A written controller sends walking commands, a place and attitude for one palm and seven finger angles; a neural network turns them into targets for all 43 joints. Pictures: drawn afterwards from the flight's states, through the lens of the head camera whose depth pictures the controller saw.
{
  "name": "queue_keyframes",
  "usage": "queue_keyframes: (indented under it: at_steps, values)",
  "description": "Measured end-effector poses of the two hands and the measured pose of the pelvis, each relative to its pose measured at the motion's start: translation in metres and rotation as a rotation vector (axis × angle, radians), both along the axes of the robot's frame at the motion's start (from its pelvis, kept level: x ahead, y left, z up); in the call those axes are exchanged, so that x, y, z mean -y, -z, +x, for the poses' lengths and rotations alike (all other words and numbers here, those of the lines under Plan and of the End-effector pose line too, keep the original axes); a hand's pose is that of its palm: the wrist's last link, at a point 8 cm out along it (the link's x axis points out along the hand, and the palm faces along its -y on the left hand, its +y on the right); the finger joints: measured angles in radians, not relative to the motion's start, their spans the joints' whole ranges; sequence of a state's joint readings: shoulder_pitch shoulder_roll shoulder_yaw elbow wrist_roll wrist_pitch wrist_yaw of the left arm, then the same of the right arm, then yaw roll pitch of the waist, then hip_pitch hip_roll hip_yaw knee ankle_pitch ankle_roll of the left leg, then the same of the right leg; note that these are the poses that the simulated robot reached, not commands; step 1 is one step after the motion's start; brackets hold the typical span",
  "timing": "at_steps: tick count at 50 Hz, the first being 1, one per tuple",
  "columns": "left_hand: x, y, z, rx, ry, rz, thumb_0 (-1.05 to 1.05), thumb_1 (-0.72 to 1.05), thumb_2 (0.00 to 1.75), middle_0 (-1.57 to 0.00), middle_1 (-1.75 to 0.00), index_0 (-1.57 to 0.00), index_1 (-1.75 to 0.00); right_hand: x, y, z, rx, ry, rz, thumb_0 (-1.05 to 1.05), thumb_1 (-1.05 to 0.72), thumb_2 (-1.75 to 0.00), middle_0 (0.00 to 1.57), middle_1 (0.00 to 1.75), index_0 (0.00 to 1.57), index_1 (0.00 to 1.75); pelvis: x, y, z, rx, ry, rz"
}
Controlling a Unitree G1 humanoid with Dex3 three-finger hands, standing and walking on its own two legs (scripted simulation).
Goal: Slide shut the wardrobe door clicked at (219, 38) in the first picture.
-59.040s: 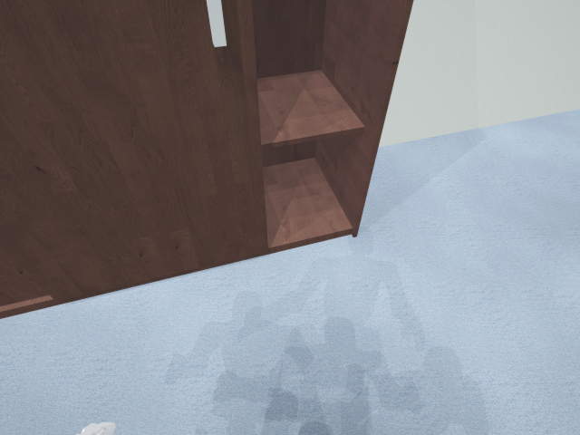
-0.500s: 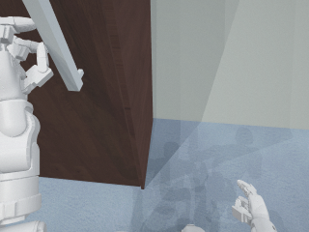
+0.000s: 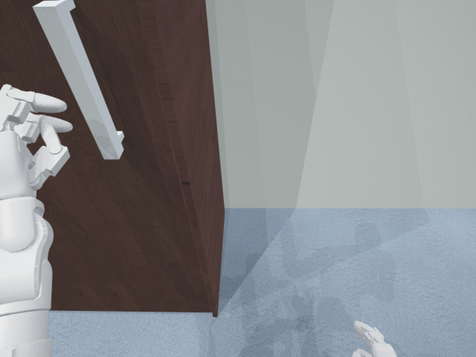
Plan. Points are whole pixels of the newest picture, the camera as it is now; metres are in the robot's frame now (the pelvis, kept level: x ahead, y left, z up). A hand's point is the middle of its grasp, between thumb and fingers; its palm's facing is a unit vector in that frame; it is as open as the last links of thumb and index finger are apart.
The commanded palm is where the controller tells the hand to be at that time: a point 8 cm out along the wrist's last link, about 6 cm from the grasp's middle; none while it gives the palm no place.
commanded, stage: stop walking and hold the door there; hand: left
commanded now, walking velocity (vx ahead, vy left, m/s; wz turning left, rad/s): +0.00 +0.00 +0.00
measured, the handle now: (93, 87) +0.42 +0.25 +0.27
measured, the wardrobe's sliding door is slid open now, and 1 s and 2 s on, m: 0.00 0.00 0.00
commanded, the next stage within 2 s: loosen the grip on the handle in 1.92 s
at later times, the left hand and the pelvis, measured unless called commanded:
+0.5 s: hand (65, 165) +0.28 +0.24 +0.24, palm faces +0.41 -0.87 -0.25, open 4.6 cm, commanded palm +0.24 +0.28 +0.24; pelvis +0.01 +0.01 +0.00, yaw +1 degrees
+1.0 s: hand (40, 178) +0.25 +0.24 +0.25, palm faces +0.26 -0.94 -0.23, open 4.6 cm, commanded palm +0.22 +0.28 +0.24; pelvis -0.01 +0.08 -0.02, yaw +1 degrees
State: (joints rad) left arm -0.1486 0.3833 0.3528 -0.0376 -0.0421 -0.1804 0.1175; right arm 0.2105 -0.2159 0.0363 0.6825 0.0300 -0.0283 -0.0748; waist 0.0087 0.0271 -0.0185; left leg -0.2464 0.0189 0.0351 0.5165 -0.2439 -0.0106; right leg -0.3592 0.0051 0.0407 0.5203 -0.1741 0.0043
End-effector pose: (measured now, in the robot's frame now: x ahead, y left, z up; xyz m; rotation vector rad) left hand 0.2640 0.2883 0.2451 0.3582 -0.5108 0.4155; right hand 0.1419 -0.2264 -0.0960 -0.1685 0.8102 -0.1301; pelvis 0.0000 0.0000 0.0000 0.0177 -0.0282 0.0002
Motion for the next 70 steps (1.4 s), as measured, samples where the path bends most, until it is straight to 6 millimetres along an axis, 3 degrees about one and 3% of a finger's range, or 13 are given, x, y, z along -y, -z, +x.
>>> queue_keyframes:
  at_steps: [12, 27, 33, 41, 46, 49, 52, 58, 64, 70]
  values:
    - [0.006, 0.006, -0.02, 0.032, 0.028, 0.012, 0.01, 0.89, 0.9, -0.46, -1.4, -0.46, -1.4, 0.002, -0.02, 0.02, 0.079, -0.016, -0.04, 0.02, -0.9, -0.9, 0.2, 0.3, 0.2, 0.3, -0.005, -0.002, 0.003, -0.002, 0.005, 0.0]
    - [0.007, 0.005, -0.019, 0.038, 0.083, 0.067, 0.01, 0.89, 0.9, -0.46, -1.4, -0.46, -1.4, -0.007, -0.02, 0.035, 0.077, -0.023, -0.038, 0.01, -0.9, -0.9, 0.2, 0.3, 0.2, 0.3, -0.018, -0.001, 0.012, -0.014, -0.02, -0.014]
    - [-0.001, 0.007, -0.02, 0.068, 0.133, 0.068, 0.01, 0.89, 0.9, -0.46, -1.4, -0.46, -1.4, -0.024, -0.017, 0.032, 0.055, -0.028, -0.047, 0.02, -0.9, -0.9, 0.2, 0.3, 0.2, 0.3, -0.037, 0.004, 0.009, -0.002, -0.019, 0.008]
    - [0.019, 0.006, -0.026, 0.105, 0.228, 0.096, 0.01, 0.89, 0.9, -0.46, -1.4, -0.46, -1.4, -0.062, -0.001, 0.036, 0.069, -0.091, 0.043, 0.02, -0.9, -0.9, 0.2, 0.3, 0.2, 0.3, -0.049, 0.012, 0.005, 0.001, -0.021, -0.009]
    - [0.006, 0.003, -0.035, 0.095, 0.245, 0.09, 0.01, 0.88, 0.9, -0.46, -1.4, -0.46, -1.4, -0.08, -0.003, 0.028, 0.027, -0.106, 0.025, 0.02, -0.9, -0.9, 0.2, 0.3, 0.2, 0.3, -0.063, 0.008, -0.008, 0.007, -0.032, 0.029]
    - [-0.004, -0.002, -0.043, 0.161, 0.261, 0.081, 0.01, 0.89, 0.9, -0.46, -1.4, -0.46, -1.4, -0.089, 0.002, 0.025, 0.063, -0.096, 0.0, 0.02, -0.9, -0.9, 0.2, 0.3, 0.2, 0.3, -0.078, 0.018, -0.011, 0.006, -0.026, 0.008]
    - [-0.001, -0.005, -0.051, 0.205, 0.29, 0.079, 0.01, 0.89, 0.9, -0.46, -1.4, -0.46, -1.4, -0.102, 0.006, 0.02, 0.082, -0.069, 0.028, 0.02, -0.9, -0.9, 0.2, 0.3, 0.2, 0.3, -0.084, 0.022, -0.019, 0.036, -0.017, 0.021]
    - [0.004, 0.003, -0.064, 0.129, 0.352, 0.074, 0.01, 0.89, 0.9, -0.46, -1.4, -0.46, -1.4, -0.124, 0.007, 0.002, 0.067, -0.079, 0.064, 0.02, -0.9, -0.9, 0.2, 0.3, 0.2, 0.3, -0.097, 0.016, -0.026, 0.046, -0.017, 0.008]
    - [-0.002, 0.005, -0.067, 0.093, 0.378, 0.063, 0.01, 0.89, 0.9, -0.46, -1.4, -0.46, -1.4, -0.134, -0.003, -0.016, 0.062, -0.052, 0.063, 0.02, -0.9, -0.9, 0.2, 0.3, 0.2, 0.3, -0.106, 0.006, -0.031, 0.037, -0.002, -0.007]
    - [-0.001, 0.008, -0.072, 0.075, 0.391, 0.037, 0.01, 0.89, 0.9, -0.46, -1.4, -0.46, -1.4, -0.132, -0.008, -0.018, 0.071, -0.067, 0.043, 0.02, -0.9, -0.9, 0.2, 0.3, 0.2, 0.3, -0.109, 0.003, -0.035, 0.029, 0.006, -0.015]
